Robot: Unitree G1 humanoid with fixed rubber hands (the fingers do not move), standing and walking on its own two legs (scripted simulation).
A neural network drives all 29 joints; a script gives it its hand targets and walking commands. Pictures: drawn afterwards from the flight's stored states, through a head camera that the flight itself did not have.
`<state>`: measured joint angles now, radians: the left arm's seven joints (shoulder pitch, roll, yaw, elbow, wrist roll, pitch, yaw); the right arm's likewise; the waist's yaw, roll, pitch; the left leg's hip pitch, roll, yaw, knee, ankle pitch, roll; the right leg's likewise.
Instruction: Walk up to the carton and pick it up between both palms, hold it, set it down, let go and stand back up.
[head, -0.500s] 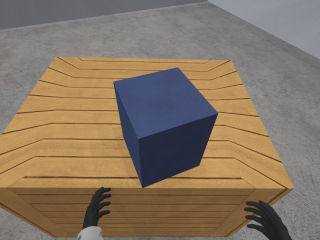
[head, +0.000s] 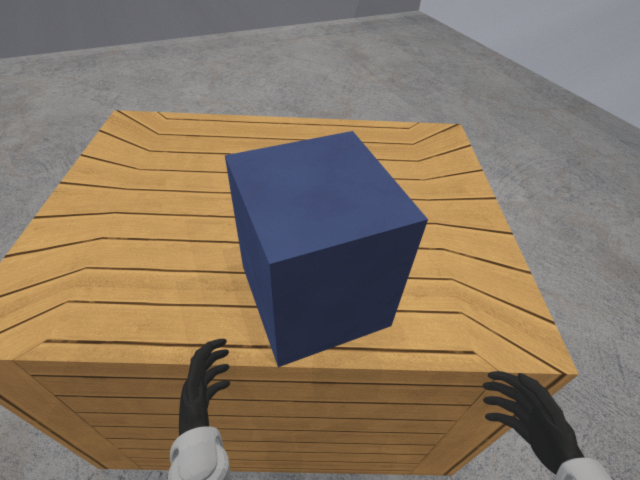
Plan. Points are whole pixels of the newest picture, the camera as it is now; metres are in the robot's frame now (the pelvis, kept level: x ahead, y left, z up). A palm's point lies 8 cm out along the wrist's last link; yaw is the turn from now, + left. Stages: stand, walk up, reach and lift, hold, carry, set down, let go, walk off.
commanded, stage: reach and lift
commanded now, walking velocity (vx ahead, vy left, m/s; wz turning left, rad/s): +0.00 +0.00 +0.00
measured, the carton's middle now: (315, 248) +0.43 +0.05 +0.03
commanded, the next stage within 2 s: none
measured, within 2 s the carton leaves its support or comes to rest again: neither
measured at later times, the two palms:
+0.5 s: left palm (199, 369) +0.22 +0.17 +0.04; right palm (532, 369) +0.26 -0.24 +0.02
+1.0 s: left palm (182, 322) +0.25 +0.19 +0.08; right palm (518, 307) +0.32 -0.22 +0.07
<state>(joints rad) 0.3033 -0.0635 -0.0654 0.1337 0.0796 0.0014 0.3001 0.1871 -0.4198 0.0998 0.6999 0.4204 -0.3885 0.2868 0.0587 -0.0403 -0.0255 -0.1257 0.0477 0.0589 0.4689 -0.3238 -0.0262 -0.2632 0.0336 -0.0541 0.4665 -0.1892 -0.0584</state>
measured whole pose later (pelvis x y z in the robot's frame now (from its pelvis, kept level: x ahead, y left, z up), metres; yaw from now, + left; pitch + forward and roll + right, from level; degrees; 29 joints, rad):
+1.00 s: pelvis +0.00 -0.01 +0.01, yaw +0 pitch -1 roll +0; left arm 0.00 -0.04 0.05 -0.18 0.01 0.48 0.28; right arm -0.17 -0.44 0.09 0.43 0.44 0.00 0.15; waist 0.07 -0.02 0.02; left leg -0.07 0.07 0.05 0.33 -0.25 -0.04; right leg -0.18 0.06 -0.06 0.29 -0.09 -0.08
